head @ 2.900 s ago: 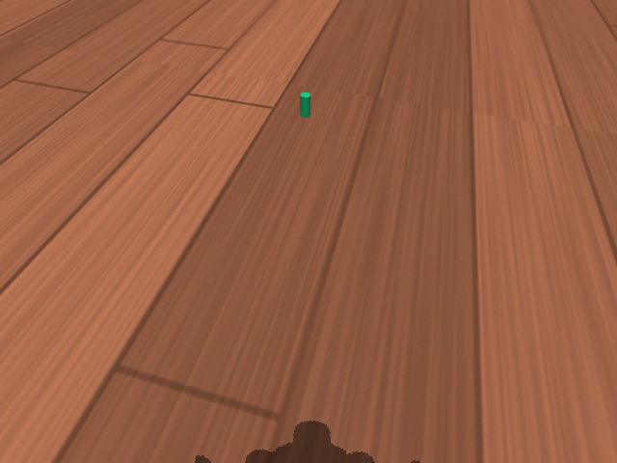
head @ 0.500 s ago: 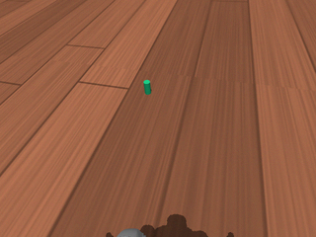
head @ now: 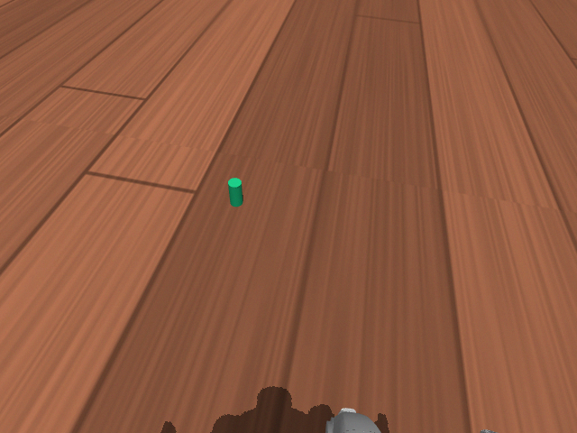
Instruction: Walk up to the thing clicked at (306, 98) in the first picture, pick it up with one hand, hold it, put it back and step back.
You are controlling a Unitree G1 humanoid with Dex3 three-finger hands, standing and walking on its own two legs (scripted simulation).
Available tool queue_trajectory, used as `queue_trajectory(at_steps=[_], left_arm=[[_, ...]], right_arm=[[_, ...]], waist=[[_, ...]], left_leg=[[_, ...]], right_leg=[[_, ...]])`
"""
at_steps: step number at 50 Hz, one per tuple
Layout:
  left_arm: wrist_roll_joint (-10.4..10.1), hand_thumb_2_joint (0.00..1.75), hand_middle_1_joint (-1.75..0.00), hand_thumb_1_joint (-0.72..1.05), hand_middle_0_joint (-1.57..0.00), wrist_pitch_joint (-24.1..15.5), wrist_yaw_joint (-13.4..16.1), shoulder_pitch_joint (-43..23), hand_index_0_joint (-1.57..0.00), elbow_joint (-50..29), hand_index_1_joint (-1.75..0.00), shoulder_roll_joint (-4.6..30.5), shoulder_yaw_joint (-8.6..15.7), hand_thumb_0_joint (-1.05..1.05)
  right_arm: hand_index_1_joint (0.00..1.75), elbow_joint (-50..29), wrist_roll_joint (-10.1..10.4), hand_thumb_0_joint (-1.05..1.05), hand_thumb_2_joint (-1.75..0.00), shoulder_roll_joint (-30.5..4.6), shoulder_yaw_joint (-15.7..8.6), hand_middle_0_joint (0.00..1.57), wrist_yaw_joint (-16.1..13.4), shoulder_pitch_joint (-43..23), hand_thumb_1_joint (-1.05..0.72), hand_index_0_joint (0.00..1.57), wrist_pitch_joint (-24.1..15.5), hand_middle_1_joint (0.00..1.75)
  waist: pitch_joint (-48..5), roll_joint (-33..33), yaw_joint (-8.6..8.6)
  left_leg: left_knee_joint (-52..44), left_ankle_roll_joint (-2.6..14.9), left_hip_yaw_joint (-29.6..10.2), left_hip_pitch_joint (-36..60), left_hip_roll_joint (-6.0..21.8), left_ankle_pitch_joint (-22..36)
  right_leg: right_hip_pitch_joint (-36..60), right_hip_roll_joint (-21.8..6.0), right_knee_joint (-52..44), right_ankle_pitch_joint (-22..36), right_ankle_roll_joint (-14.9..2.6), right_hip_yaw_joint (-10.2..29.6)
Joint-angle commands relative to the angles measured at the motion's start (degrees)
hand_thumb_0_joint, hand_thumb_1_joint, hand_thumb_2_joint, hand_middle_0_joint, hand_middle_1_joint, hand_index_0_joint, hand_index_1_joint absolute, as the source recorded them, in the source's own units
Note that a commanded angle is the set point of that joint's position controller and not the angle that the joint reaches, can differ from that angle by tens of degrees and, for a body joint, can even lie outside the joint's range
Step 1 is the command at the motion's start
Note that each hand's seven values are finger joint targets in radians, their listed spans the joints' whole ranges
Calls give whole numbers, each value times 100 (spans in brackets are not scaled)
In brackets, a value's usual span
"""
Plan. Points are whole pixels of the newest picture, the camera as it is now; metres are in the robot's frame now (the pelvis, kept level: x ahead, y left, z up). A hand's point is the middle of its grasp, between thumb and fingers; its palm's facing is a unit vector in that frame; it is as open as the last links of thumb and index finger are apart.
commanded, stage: walk up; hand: left
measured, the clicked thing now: (235, 192) +1.19 +0.22 -0.71
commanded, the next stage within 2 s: none
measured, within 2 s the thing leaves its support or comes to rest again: neither
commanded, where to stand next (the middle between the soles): +0.80 +0.03 m, yaw -1 degrees
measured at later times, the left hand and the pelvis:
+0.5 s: hand (128, 358) +0.25 +0.26 -0.13, palm faces +0.01 -0.92 -0.40, open 7.4 cm; pelvis +0.22 -0.03 +0.00, yaw +1 degrees
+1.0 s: hand (149, 242) +0.49 +0.29 -0.14, palm faces -0.09 -0.93 -0.37, open 7.4 cm; pelvis +0.42 +0.01 +0.00, yaw -1 degrees
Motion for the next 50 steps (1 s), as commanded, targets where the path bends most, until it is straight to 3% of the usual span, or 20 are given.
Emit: queue_trajectory(at_steps=[1, 4, 7, 8, 9, 11, 13, 15, 20, 25, 27, 29, 30, 31, 32, 33, 36, 42, 48, 50], left_arm=[[-6, 90, -30, 90, -20, -129, -58, -251, -20, -387, -30, 993, 378, 0], [2, 90, -30, 90, -20, -135, -59, -352, -20, -323, -30, 983, 424, 0], [43, 90, -30, 90, -20, -243, 67, 512, -20, -46, -30, 1314, 590, 0], [75, 90, -30, 90, -20, -296, 167, 1184, -20, 8, -30, 1790, 741, 0], [-6, 90, -30, 90, -20, -291, 198, 1191, -20, -71, -30, 2142, 754, 0], [-111, 90, -30, 90, -20, -267, 236, 587, -20, -284, -30, 1858, 645, 0], [-120, 90, -30, 90, -20, -263, 264, 173, -20, -374, -30, 1559, 531, 0], [-87, 90, -30, 90, -20, -293, 250, -10, -20, -465, -30, 1438, 481, 0], [-16, 90, -30, 90, -20, -336, 231, 68, -20, -584, -30, 1558, 559, 0], [-27, 90, -30, 90, -20, -301, 205, 215, -20, -551, -30, 1594, 536, 0], [-21, 90, -30, 90, -20, -262, 211, 147, -20, -567, -30, 1649, 526, 0], [4, 90, -30, 90, -20, -234, 229, 41, -20, -603, -30, 1490, 435, 0], [-23, 90, -30, 90, -20, -212, 244, 310, -20, -619, -30, 1133, 296, 0], [-116, 90, -30, 90, -20, -192, 220, 479, -20, -698, -30, 622, 169, 0], [-94, 90, -30, 90, -20, -144, 323, 429, -20, -564, -30, 1216, 288, 0], [-108, 90, -30, 90, -20, -117, 346, 330, -20, -468, -30, 1376, 245, 0], [-154, 90, -30, 90, -20, -88, 277, 605, -20, -198, -30, 1249, 294, 0], [-20, 90, -30, 90, -20, -8, 96, 163, -20, -339, -30, 1078, 309, 0], [-5, 90, -30, 90, -20, -97, 41, -249, -20, -427, -30, 874, 330, 0], [1, 90, -30, 90, -20, -134, 88, 97, -20, -300, -30, 893, 368, 0]], right_arm=[[30, -444, 13, 0, -90, -1621, -472, 20, -42, -135, -90, 20, -123, 30], [30, -422, 30, 0, -90, -1649, -478, 20, -46, -125, -90, 20, -65, 30], [30, -454, -13, 0, -90, -1264, -309, 20, -77, 39, -90, 20, -25, 30], [30, -525, 6, 0, -90, -852, -168, 20, -79, 273, -90, 20, -47, 30], [30, -509, 36, 0, -90, -1185, -225, 20, -117, 246, -90, 20, -1, 30], [30, -282, 60, 0, -90, -1459, -291, 20, -176, 56, -90, 20, 67, 30], [30, -85, 70, 0, -90, -1312, -259, 20, -140, 311, -90, 20, 115, 30], [30, 67, 7, 0, -90, -1302, -300, 20, -65, 542, -90, 20, 173, 30], [30, -112, -102, 0, -90, -1168, -330, 20, 87, -71, -90, 20, 216, 30], [30, -205, -93, 0, -90, -1098, -382, 20, 160, -506, -90, 20, 135, 30], [30, -190, -82, 0, -90, -1095, -398, 20, 158, -430, -90, 20, 114, 30], [30, 15, -83, 0, -90, -1269, -483, 20, 84, 269, -90, 20, 62, 30], [30, 206, -157, 0, -90, -1620, -609, 20, -5, 1009, -90, 20, 6, 30], [30, 94, -191, 0, -90, -2152, -744, 20, -88, 1321, -90, 20, -41, 30], [30, -5, 29, 0, -90, -2318, -770, 20, -103, 1163, -90, 20, -22, 30], [30, -55, 79, 0, -90, -2064, -700, 20, -131, 790, -90, 20, 4, 30], [30, -202, 60, 0, -90, -1494, -446, 20, -182, 279, -90, 20, -40, 30], [30, -380, -12, 0, -90, -1568, -458, 20, -169, 202, -90, 20, -92, 30], [30, -453, -10, 0, -90, -1545, -427, 20, -139, 228, -90, 20, -9, 30], [30, -542, 26, 0, -90, -1568, -444, 20, -152, 77, -90, 20, 50, 30]], waist=[[7, 1032, -64], [-2, 955, 21], [-584, -115, 557], [-1010, -1508, 809], [-924, -1344, 782], [-505, -327, 575], [-240, -540, 233], [-134, -665, 87], [32, -601, 245], [76, -413, 338], [74, -420, 204], [-262, 69, -281], [-803, 1123, -556], [-880, 2444, -580], [-893, 1587, -552], [-520, 938, -381], [-75, 1070, -38], [102, 1047, -81], [-62, 988, -119], [-253, 784, 134]], left_leg=[[-1424, 968, -1034, -442, 1279, -462], [-1113, 855, -952, -542, 1289, -502], [1039, 498, -381, -1186, 765, 285], [2957, 203, -14, -1975, 130, -403], [3788, 64, -385, -3025, -293, -1550], [4252, 63, -1246, -2954, 250, -1011], [3679, 22, -1265, -2538, 451, -547], [3293, -102, -1110, -2206, 443, -229], [1856, -267, -854, -2230, 592, 150], [889, -163, -487, -1479, 391, 644], [735, -88, -373, -1131, 304, 423], [418, 66, -370, 190, 115, 325], [-101, 339, -1159, 1254, 445, -401], [-870, 696, -3718, 2002, 1850, -1093], [-1258, 1166, -4530, 1570, 2383, -1202], [-1179, 1077, -3762, 1062, 2144, -912], [-1137, 763, -1995, 226, 1508, 579], [-1506, 1151, -1427, 71, 1512, 46], [-833, 929, -936, 70, 1217, 1017], [-236, 796, -896, -200, 1236, 824]], right_leg=[[430, -2, -1055, 900, -58, -222], [956, 139, -1301, 986, -102, -353], [2965, 345, -1861, 186, -320, -243], [3714, -880, -2583, -608, -590, 1604], [4008, -1903, -3401, -1065, -1289, 3760], [3135, -1711, -3279, -529, -1450, 2897], [2358, -1135, -3299, -131, -1076, 1703], [1924, -911, -3463, 89, -1091, 1075], [1807, -983, -3643, -602, -1256, 659], [1660, -841, -3337, -485, -1070, 343], [1622, -895, -3045, -123, -1052, 327], [1195, -716, -1820, 1029, -826, 41], [734, -238, 23, 1355, -568, -362], [-818, 728, 1519, -1005, -183, -359], [-895, 604, 1968, -1425, -278, 256], [-911, 398, 2172, -995, -285, 626], [-365, 76, 1460, -274, -224, 650], [-336, -83, 176, 115, 52, 200], [531, 220, -1291, 722, -55, -319], [1417, 364, -1703, 883, -129, -399]])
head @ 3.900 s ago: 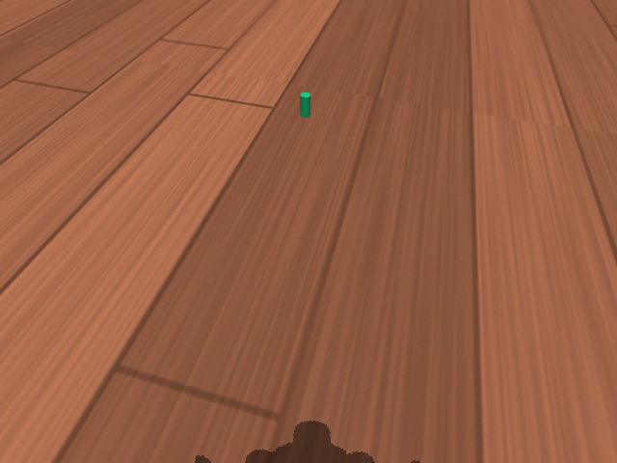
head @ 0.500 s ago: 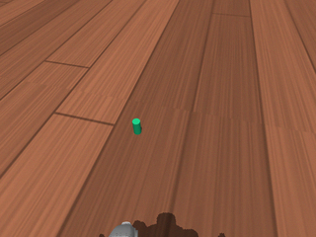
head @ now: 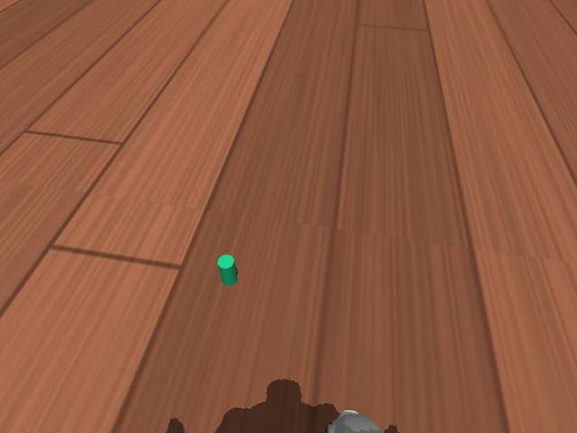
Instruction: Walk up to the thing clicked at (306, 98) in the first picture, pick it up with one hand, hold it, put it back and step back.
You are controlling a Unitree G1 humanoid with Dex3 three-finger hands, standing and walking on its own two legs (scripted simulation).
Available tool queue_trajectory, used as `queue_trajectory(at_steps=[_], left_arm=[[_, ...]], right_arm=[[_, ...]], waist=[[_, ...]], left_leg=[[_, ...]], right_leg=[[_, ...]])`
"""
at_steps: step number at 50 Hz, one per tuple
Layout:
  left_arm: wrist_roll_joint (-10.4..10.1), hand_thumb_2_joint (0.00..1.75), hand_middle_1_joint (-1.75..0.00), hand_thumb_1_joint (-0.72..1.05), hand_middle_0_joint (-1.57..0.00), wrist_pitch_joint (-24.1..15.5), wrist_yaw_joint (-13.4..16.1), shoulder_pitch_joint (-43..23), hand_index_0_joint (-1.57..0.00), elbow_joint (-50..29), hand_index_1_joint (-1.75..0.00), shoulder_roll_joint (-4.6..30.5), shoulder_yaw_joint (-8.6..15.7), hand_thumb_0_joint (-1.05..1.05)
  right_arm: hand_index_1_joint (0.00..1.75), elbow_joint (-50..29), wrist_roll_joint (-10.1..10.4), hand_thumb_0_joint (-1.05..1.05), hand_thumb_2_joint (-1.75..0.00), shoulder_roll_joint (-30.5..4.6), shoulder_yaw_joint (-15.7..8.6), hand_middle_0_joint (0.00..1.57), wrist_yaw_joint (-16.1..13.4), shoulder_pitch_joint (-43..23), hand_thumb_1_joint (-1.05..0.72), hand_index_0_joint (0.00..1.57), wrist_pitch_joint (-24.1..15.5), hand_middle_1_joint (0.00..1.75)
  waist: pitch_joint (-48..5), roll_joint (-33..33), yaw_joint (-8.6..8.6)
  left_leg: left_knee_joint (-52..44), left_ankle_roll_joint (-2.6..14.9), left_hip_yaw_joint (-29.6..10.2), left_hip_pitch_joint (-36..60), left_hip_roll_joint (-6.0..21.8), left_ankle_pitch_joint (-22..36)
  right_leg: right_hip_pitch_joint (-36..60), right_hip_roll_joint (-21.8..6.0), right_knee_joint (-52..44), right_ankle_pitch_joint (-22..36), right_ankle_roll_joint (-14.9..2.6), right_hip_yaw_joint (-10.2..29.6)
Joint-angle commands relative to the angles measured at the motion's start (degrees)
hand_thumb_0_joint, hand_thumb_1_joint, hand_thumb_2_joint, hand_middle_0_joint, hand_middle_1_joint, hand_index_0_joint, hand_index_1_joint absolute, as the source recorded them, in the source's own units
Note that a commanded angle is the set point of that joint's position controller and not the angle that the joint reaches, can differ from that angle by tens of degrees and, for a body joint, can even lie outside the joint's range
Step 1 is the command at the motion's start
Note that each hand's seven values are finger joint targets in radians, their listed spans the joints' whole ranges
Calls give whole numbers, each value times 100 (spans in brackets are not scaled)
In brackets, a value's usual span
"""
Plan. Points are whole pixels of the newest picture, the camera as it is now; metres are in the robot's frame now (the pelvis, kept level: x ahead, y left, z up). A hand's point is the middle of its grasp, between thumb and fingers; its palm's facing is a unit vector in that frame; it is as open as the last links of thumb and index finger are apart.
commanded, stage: walk up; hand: left
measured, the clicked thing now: (227, 270) +0.76 +0.21 -0.71
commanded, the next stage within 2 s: none
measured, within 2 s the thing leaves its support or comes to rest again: neither
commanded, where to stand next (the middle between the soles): +0.38 +0.03 m, yaw +0 degrees
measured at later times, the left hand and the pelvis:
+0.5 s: hand (85, 404) +0.20 +0.32 -0.16, palm faces -0.01 -0.92 -0.38, open 7.4 cm; pelvis +0.17 +0.03 -0.02, yaw +1 degrees
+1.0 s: hand (139, 280) +0.41 +0.29 -0.14, palm faces -0.06 -0.92 -0.39, open 7.4 cm; pelvis +0.30 +0.03 -0.01, yaw -1 degrees
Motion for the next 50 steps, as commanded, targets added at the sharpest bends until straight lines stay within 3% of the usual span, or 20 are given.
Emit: queue_trajectory(at_steps=[1, 2, 3, 4, 6, 10, 18, 21, 22, 23, 24, 25, 29, 35, 39, 42, 43, 44, 45, 50], left_arm=[[-17, 90, -30, 90, -20, -264, 130, 462, -20, -249, -30, 1090, 389, 0], [1, 90, -30, 90, -20, -314, 195, 931, -20, -154, -30, 1329, 500, 0], [27, 90, -30, 90, -20, -349, 273, 1358, -20, -195, -30, 1897, 664, 0], [-53, 90, -30, 90, -20, -343, 288, 1230, -20, -297, -30, 2131, 662, 0], [-133, 90, -30, 90, -20, -320, 309, 688, -20, -492, -30, 1837, 571, 0], [-67, 90, -30, 90, -20, -325, 294, 185, -20, -650, -30, 1532, 457, 0], [-13, 90, -30, 90, -20, -303, 223, 169, -20, -804, -30, 1670, 487, 0], [-14, 90, -30, 90, -20, -244, 221, -186, -20, -843, -30, 1547, 410, 0], [44, 90, -30, 90, -20, -207, 222, -56, -20, -827, -30, 1271, 301, 0], [-30, 90, -30, 90, -20, -193, 213, 92, -20, -862, -30, 806, 154, 0], [-81, 90, -30, 90, -20, -157, 262, 219, -20, -818, -30, 885, 169, 0], [-50, 90, -30, 90, -20, -140, 333, 124, -20, -709, -30, 1396, 258, 0], [-89, 90, -30, 90, -20, -129, 247, 630, -20, -269, -30, 1366, 295, 0], [-8, 90, -30, 90, -20, -31, 112, -49, -20, -468, -30, 1084, 282, 0], [-26, 90, -30, 90, -20, -75, 219, -146, -20, -421, -30, 761, 209, 0], [-20, 90, -30, 90, -20, -140, 339, 220, -20, -242, -30, 851, 238, 0], [3, 90, -30, 90, -20, -179, 386, 441, -20, -171, -30, 1179, 349, 0], [11, 90, -30, 90, -20, -201, 375, 715, -20, -356, -30, 1676, 507, 0], [-61, 90, -30, 90, -20, -163, 358, 648, -20, -319, -30, 1876, 530, 0], [18, 90, -30, 90, -20, -64, 380, -173, -20, -538, -30, 1467, 371, 0]], right_arm=[[30, -593, 51, 0, -90, -1337, -386, 20, -92, -266, -90, 20, -40, 30], [30, -618, 51, 0, -90, -1066, -262, 20, -90, -88, -90, 20, -43, 30], [30, -743, 40, 0, -90, -747, -139, 20, -87, 53, -90, 20, -51, 30], [30, -620, 41, 0, -90, -1087, -227, 20, -122, 64, -90, 20, 27, 30], [30, -466, 60, 0, -90, -1375, -309, 20, -152, -222, -90, 20, 74, 30], [30, -115, -3, 0, -90, -1197, -329, 20, -21, 252, -90, 20, 135, 30], [30, -222, -93, 0, -90, -1112, -413, 20, 137, -363, -90, 20, 63, 30], [30, 23, -116, 0, -90, -1184, -484, 20, 71, 357, -90, 20, -19, 30], [30, 198, -126, 0, -90, -1354, -568, 20, 0, 825, -90, 20, -53, 30], [30, 202, -178, 0, -90, -1797, -673, 20, -80, 1146, -90, 20, -99, 30], [30, -29, -116, 0, -90, -2191, -713, 20, -101, 1002, -90, 20, -132, 30], [30, -117, 16, 0, -90, -2194, -702, 20, -98, 674, -90, 20, -109, 30], [30, -251, -4, 0, -90, -1612, -458, 20, -172, 41, -90, 20, -168, 30], [30, -287, -21, 0, -90, -1626, -447, 20, -194, 208, -90, 20, -165, 30], [30, -299, -4, 0, -90, -1374, -302, 20, -262, 70, -90, 20, -40, 30], [30, -304, 108, 0, -90, -1183, -195, 20, -305, -80, -90, 20, 58, 30], [30, -311, 140, 0, -90, -859, -72, 20, -313, 83, -90, 20, 60, 30], [30, -473, 127, 0, -90, -723, 1, 20, -279, 358, -90, 20, 48, 30], [30, -314, 85, 0, -90, -1195, -157, 20, -330, 213, -90, 20, 138, 30], [30, 110, 29, 0, -90, -1181, -184, 20, -279, 310, -90, 20, 142, 30]], waist=[[-544, 217, 388], [-827, -475, 614], [-1061, -1614, 745], [-904, -1203, 725], [-360, -475, 602], [-111, -874, 205], [-65, -806, 298], [-217, -332, -215], [-443, 309, -446], [-378, 1819, -538], [-209, 1895, -483], [58, 1123, -322], [-8, 999, 116], [62, 945, -89], [-265, 781, 8], [-721, 411, 306], [-976, -390, 422], [-1403, -1364, 448], [-1152, -1041, 564], [-290, -1040, 210]], left_leg=[[434, 741, -637, -789, 998, 1380], [1607, 559, -296, -1283, 612, 1193], [3121, 293, -75, -2480, -24, -363], [3740, 190, -594, -3109, -175, -1281], [4073, 170, -1175, -3249, 272, -899], [2923, 9, -960, -2399, 464, -231], [1232, -99, -503, -1661, 361, 422], [677, -6, -263, -293, 110, 530], [554, 89, -484, 516, 49, -11], [-680, 425, -2377, 770, 1120, -1742], [-1743, 971, -4620, 542, 2229, -2616], [-1628, 1401, -4673, 54, 2408, -2463], [-1145, 1083, -2229, -443, 1559, -214], [-1199, 1188, -1590, -371, 1443, 598], [-72, 972, -807, -401, 1158, 3643], [1146, 581, -536, -653, 768, 3087], [1847, 390, -458, -1290, 559, 1779], [2979, 253, -301, -2206, 2, -711], [3583, 225, -644, -2585, -127, -1814], [2596, 74, -759, -2143, 245, -967]], right_leg=[[1842, 424, -868, 284, -162, -311], [2684, 175, -1139, -176, -306, 117], [3445, -1170, -1653, -1021, -740, 2266], [3313, -2016, -2245, -1705, -1362, 3865], [2536, -1818, -2211, -1395, -1595, 3096], [1321, -984, -2229, -934, -1171, 1245], [742, -965, -2187, -1980, -1110, 871], [83, -724, -1214, -2025, -847, 538], [-399, -518, -184, -1869, -688, 347], [-1176, 201, 1810, -1675, -353, -316], [-1875, 735, 2733, -1913, -228, 67], [-1747, 335, 3017, -1878, -249, 606], [-860, -96, 2186, -868, -108, 579], [-579, -48, 973, -459, 50, 173], [362, 319, 118, 33, -25, -256], [1707, 539, -979, 850, -214, -283], [2460, -79, -1050, 1450, -348, 467], [3231, -1334, -1392, 559, -935, 2437], [2883, -1847, -1708, -248, -1668, 3324], [1186, -1001, -1781, -830, -1292, 1590]])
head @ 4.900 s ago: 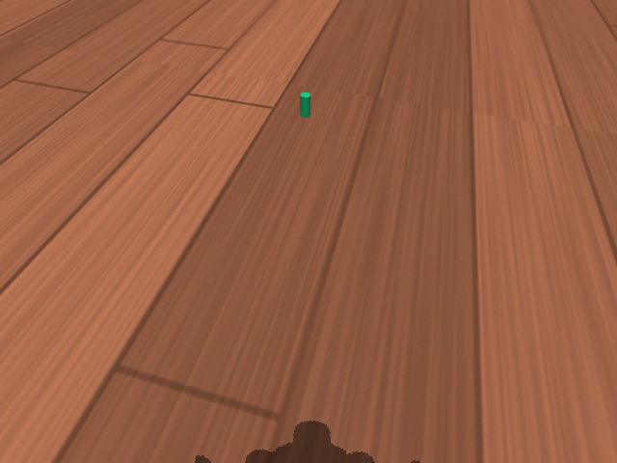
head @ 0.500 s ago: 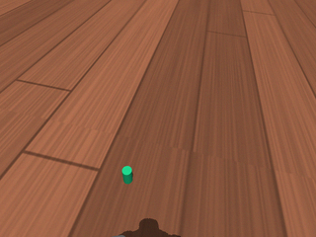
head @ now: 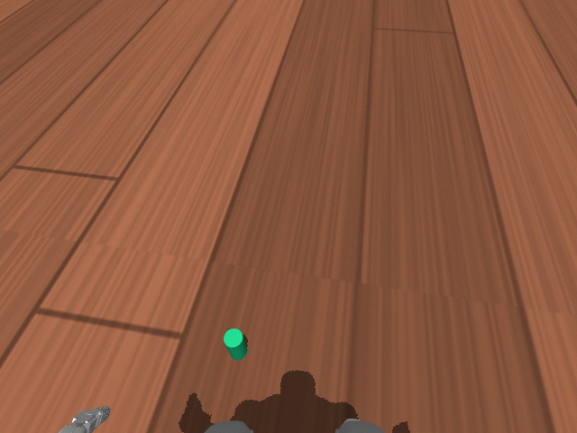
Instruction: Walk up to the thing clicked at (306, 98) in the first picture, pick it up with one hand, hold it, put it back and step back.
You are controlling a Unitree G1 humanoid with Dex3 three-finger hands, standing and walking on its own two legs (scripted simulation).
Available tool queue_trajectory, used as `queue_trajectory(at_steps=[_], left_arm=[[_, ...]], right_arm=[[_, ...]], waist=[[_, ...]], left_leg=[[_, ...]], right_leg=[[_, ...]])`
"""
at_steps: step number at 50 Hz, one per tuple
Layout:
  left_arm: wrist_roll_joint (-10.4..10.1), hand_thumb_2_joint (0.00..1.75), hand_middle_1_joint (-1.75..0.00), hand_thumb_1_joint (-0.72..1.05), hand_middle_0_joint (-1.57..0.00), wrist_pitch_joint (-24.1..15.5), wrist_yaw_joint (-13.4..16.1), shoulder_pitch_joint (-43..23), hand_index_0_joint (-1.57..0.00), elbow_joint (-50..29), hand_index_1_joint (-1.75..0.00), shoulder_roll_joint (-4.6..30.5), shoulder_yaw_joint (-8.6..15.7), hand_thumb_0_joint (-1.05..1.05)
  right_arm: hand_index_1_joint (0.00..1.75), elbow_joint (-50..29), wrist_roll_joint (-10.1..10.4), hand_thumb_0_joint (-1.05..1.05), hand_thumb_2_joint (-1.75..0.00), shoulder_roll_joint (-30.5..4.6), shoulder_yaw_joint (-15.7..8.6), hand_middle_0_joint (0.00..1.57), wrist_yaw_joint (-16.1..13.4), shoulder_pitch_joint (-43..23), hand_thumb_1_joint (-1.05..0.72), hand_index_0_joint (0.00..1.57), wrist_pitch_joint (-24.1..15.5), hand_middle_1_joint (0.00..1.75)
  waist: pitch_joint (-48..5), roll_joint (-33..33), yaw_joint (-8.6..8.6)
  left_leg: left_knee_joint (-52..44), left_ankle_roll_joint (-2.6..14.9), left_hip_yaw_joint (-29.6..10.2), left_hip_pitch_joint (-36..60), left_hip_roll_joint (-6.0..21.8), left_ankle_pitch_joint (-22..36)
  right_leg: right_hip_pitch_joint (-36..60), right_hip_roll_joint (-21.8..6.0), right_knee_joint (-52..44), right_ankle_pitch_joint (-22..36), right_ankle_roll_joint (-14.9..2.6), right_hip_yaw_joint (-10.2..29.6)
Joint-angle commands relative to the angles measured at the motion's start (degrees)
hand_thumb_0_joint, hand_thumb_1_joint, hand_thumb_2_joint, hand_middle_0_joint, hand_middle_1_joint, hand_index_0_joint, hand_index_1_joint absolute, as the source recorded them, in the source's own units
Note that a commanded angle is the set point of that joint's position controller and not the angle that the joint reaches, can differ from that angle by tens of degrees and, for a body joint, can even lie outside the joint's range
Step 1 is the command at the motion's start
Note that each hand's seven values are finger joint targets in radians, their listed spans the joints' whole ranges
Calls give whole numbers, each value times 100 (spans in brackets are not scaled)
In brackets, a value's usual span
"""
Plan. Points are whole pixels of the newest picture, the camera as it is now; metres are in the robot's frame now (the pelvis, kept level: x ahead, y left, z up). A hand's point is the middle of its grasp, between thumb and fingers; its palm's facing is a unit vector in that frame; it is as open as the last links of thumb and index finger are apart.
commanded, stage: walk up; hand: left
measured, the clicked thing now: (235, 344) +0.46 +0.19 -0.69
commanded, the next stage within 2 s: stand in 1.60 s
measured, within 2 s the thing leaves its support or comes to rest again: neither
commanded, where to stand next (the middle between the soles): +0.07 +0.00 m, yaw +1 degrees
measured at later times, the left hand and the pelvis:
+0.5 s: hand out of the picture +0.11 +0.28 -0.15, palm faces +0.01 -0.95 -0.32, open 7.4 cm; pelvis +0.06 +0.02 +0.02, yaw +1 degrees
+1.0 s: hand (120, 424) +0.16 +0.26 -0.13, palm faces +0.01 -0.94 -0.33, open 7.4 cm; pelvis +0.07 +0.01 +0.03, yaw +1 degrees
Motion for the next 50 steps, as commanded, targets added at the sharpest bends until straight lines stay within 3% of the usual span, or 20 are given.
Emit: queue_trajectory(at_steps=[1, 3, 5, 6, 7, 8, 9, 10, 12, 14, 16, 20, 25, 33, 50], left_arm=[[66, 90, -30, 90, -20, -6, 123, 308, -20, -280, -30, 1676, 458, 0], [75, 90, -30, 90, -20, 21, 119, 56, -20, -309, -30, 1606, 409, 0], [-9, 90, -30, 90, -20, 102, 114, -257, -20, -271, -30, 1506, 355, 0], [-47, 90, -30, 90, -20, 146, 108, -357, -20, -276, -30, 1352, 278, 0], [-84, 90, -30, 90, -20, 186, 101, -341, -20, -252, -30, 1135, 187, 0], [-133, 90, -30, 90, -20, 236, 89, -255, -20, -216, -30, 867, 106, 0], [-146, 90, -30, 90, -20, 294, 125, -188, -20, 4, -30, 1175, 190, 0], [-107, 90, -30, 90, -20, 311, 123, -78, -20, 164, -30, 1316, 235, 0], [-107, 90, -30, 90, -20, 249, 104, 3, -20, 411, -30, 1153, 186, 0], [-86, 90, -30, 90, -20, 187, 121, -62, -20, 588, -30, 1293, 198, 0], [-87, 90, -30, 90, -20, 170, 112, -357, -20, 634, -30, 1293, 132, 0], [-145, 90, -30, 90, -20, 196, 117, -473, -20, 924, -30, 1228, 46, 0], [-130, 90, -30, 90, -20, 156, 138, -656, -20, 1176, -30, 1204, 24, 0], [-94, 90, -30, 90, -20, 163, 157, -922, -20, 1406, -30, 1106, 45, 0], [-26, 90, -30, 90, -20, 195, 157, -1082, -20, 1382, -30, 1073, 155, 0]], right_arm=[[30, -65, -73, 0, -90, -1111, -335, 20, -14, 536, -90, 20, -133, 30], [30, 27, -91, 0, -90, -959, -307, 20, -25, 548, -90, 20, -140, 30], [30, 212, -96, 0, -90, -935, -320, 20, -70, 541, -90, 20, -173, 30], [30, 254, -139, 0, -90, -978, -339, 20, -103, 539, -90, 20, -195, 30], [30, 234, -183, 0, -90, -1122, -360, 20, -130, 394, -90, 20, -215, 30], [30, 95, -213, 0, -90, -1410, -381, 20, -141, -17, -90, 20, -258, 30], [30, 30, -139, 0, -90, -1720, -400, 20, -126, -447, -90, 20, -247, 30], [30, 14, -144, 0, -90, -1639, -376, 20, -117, -803, -90, 20, -222, 30], [30, 100, -128, 0, -90, -1346, -229, 20, -117, -1010, -90, 20, -216, 30], [30, 240, -78, 0, -90, -1193, -172, 20, -91, -925, -90, 20, -213, 30], [30, 358, -52, 0, -90, -1149, -133, 20, -97, -890, -90, 20, -206, 30], [30, 569, -43, 0, -90, -1173, -100, 20, -120, -1225, -90, 20, -205, 30], [30, 814, 22, 0, -90, -1049, -96, 20, -125, -1341, -90, 20, -155, 30], [30, 1087, -8, 0, -90, -965, -81, 20, -110, -1631, -90, 20, -98, 30], [30, 1200, -71, 0, -90, -878, -73, 20, -115, -1599, -90, 20, -92, 30]], waist=[[-518, -1281, 168], [-667, -1362, 82], [-749, -1130, -81], [-748, -872, -154], [-678, -468, -154], [-597, 312, 13], [-374, 688, 78], [-175, 390, 201], [-298, 365, 307], [-680, 433, 239], [-812, 313, 93], [-788, 265, 166], [-1096, -152, 68], [-1079, -350, 73], [-880, -238, 54]], left_leg=[[-750, -79, -52, -530, 111, 410], [-1368, -112, 45, 60, 78, 824], [-2174, -122, 229, 827, -77, 1700], [-2448, -95, 161, 1158, -76, 1958], [-2904, -20, -331, 1280, 219, 1891], [-3702, 252, -1862, 784, 1114, 902], [-4226, 767, -2524, -285, 1720, -105], [-4207, 839, -2326, -676, 1634, -285], [-3766, 392, -1444, -268, 1067, 698], [-3427, 148, -1043, -45, 862, 1523], [-3531, 89, -923, 296, 730, 1588], [-3620, 73, -857, 757, 763, 2393], [-3476, -9, -569, 1391, 622, 3204], [-3866, -65, -524, 1579, 643, 3359], [-4213, -157, -461, 1444, 623, 2828]], right_leg=[[587, -1218, -1610, -184, -1128, 1526], [247, -1191, -1378, 410, -1026, 1185], [-267, -1051, -954, -2, -827, 920], [-599, -990, -717, -359, -640, 866], [-935, -814, -549, -825, -411, 772], [-912, -331, -129, -1292, -82, 549], [-119, -56, 550, -1644, 10, 283], [317, -162, 649, -1484, 16, 390], [610, -159, -364, -651, -12, 348], [1052, -293, -764, 23, -25, 528], [1025, -395, -828, 272, -42, 627], [1001, -428, -1099, 578, 59, 527], [1231, -638, -1508, 1417, 52, 636], [1489, -684, -1893, 1446, 149, 598], [1608, -645, -2182, 1038, 145, 614]])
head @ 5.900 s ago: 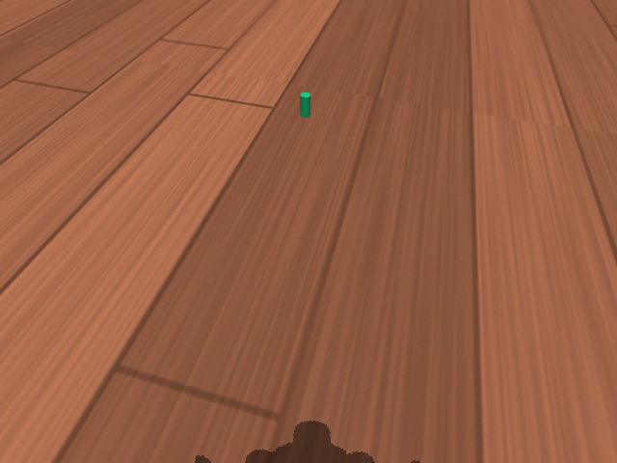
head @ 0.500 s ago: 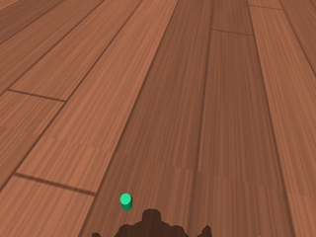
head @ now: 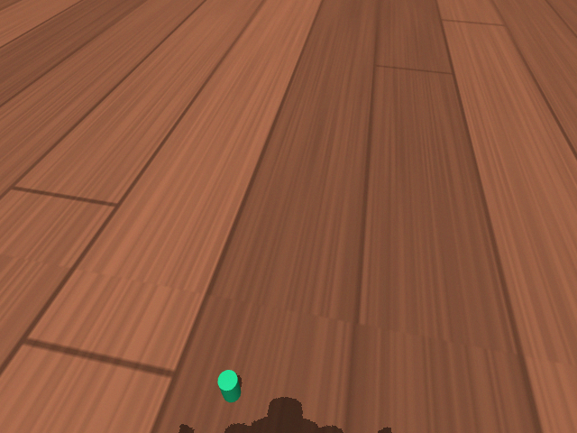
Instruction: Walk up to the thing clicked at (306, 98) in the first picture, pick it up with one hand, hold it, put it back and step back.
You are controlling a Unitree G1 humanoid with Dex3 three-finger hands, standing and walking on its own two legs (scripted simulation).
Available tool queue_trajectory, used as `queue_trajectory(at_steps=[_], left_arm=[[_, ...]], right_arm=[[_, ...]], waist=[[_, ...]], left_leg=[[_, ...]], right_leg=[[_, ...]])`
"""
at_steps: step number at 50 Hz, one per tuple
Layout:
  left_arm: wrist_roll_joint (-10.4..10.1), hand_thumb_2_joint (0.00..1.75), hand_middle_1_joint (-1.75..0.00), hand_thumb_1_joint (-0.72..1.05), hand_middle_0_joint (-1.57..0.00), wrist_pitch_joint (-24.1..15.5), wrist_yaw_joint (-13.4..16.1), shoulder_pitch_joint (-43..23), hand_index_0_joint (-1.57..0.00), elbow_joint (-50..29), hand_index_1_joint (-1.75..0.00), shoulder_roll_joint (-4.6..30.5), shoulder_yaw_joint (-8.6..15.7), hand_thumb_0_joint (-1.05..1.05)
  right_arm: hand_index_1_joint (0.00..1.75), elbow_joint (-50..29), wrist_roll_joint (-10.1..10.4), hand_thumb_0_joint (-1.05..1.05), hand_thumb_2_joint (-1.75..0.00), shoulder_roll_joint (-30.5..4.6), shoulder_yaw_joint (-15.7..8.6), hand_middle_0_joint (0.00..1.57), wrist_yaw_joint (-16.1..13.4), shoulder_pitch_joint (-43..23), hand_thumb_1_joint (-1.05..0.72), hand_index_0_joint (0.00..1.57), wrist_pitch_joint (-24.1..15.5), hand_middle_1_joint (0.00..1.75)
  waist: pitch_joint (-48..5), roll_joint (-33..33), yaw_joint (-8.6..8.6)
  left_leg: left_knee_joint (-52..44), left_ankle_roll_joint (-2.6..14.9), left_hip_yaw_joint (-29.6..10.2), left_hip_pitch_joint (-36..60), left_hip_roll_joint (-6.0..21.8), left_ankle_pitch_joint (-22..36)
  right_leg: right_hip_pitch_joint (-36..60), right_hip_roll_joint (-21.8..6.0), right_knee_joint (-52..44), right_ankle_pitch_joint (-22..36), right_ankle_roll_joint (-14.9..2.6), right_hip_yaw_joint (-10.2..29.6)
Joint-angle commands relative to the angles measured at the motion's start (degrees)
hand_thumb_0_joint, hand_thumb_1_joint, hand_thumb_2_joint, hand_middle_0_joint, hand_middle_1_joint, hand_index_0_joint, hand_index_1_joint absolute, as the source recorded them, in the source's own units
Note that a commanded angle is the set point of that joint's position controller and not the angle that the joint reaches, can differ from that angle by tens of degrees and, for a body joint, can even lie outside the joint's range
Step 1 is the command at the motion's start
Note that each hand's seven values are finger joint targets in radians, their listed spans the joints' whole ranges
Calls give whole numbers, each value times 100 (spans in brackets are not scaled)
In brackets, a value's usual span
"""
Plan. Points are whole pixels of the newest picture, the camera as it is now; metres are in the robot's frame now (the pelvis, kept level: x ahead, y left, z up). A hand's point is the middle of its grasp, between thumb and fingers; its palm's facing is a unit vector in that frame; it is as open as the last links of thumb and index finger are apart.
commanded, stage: walk up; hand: left
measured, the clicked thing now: (229, 386) +0.39 +0.18 -0.72
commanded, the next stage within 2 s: stand in 0.60 s
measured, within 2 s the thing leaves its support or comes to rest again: neither
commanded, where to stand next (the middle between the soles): +0.00 -0.01 m, yaw +0 degrees
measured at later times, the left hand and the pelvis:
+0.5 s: hand out of the picture +0.08 +0.25 -0.16, palm faces -0.02 -0.95 -0.32, open 7.4 cm; pelvis +0.00 +0.00 +0.00, yaw -1 degrees
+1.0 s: hand out of the picture +0.08 +0.26 -0.16, palm faces -0.02 -0.94 -0.35, open 7.4 cm; pelvis +0.01 +0.00 +0.00, yaw +0 degrees
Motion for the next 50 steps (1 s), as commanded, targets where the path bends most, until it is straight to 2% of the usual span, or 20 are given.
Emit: queue_trajectory(at_steps=[1, 19, 28, 31, 35, 38, 40, 47, 50], left_arm=[[-8, 90, -30, 90, -20, -105, 62, -282, -20, -379, -30, 1253, 233, 0], [6, 90, -30, 90, -20, -70, 50, -266, -20, -455, -30, 1210, 265, 0], [-8, 90, -30, 90, -20, -66, 44, -151, -20, -466, -30, 1191, 251, 0], [6, 90, -30, 90, -20, -116, 67, -155, -20, -516, -30, 1224, 225, 0], [4, 90, -30, 90, -20, -137, 81, -80, -20, -505, -30, 1252, 198, 0], [2, 90, -30, 90, -20, -140, 90, -74, -20, -547, -30, 1239, 185, 0], [5, 90, -30, 90, -20, -147, 93, -86, -20, -548, -30, 1241, 177, 0], [2, 90, -30, 90, -20, -136, 95, -23, -20, -550, -30, 1279, 168, 0], [11, 90, -30, 90, -20, -144, 102, 10, -20, -548, -30, 1275, 162, 0]], right_arm=[[30, -387, -23, 0, -90, -1187, -188, 20, -61, -353, -90, 20, -116, 30], [30, -386, -45, 0, -90, -1185, -209, 20, -71, -36, -90, 20, -103, 30], [30, -418, -47, 0, -90, -1186, -208, 20, -73, -66, -90, 20, -121, 30], [30, -464, -74, 0, -90, -1160, -206, 20, -69, -136, -90, 20, -89, 30], [30, -462, -60, 0, -90, -1161, -206, 20, -49, -101, -90, 20, -68, 30], [30, -480, -66, 0, -90, -1195, -214, 20, -50, -118, -90, 20, -66, 30], [30, -477, -68, 0, -90, -1164, -199, 20, -49, -62, -90, 20, -62, 30], [30, -490, -50, 0, -90, -1167, -195, 20, -44, -141, -90, 20, -74, 30], [30, -489, -48, 0, -90, -1182, -202, 20, -45, -114, -90, 20, -54, 30]], waist=[[-499, -45, 25], [-366, -88, -35], [-365, -58, -2], [-452, 69, -8], [-392, -79, -20], [-514, 33, -13], [-446, -20, -30], [-461, -58, 4], [-406, -57, -3]], left_leg=[[-225, 180, -484, 53, 594, 589], [-255, 213, -509, -82, 566, 149], [-274, 202, -527, -15, 575, 361], [-236, 177, -556, 3, 641, 611], [-261, 160, -578, 104, 622, 575], [-221, 178, -558, 149, 648, 813], [-249, 170, -548, 60, 631, 678], [-269, 168, -577, 207, 661, 908], [-267, 174, -566, 188, 635, 740]], right_leg=[[106, -709, -293, 697, -107, 539], [-32, -621, -303, 270, -142, 619], [-52, -593, -247, 463, -120, 605], [98, -707, -257, 682, -113, 605], [-58, -665, -310, 525, -88, 559], [60, -714, -266, 823, -106, 565], [79, -716, -291, 735, -92, 567], [71, -710, -255, 847, -104, 523], [-1, -712, -326, 732, -86, 531]])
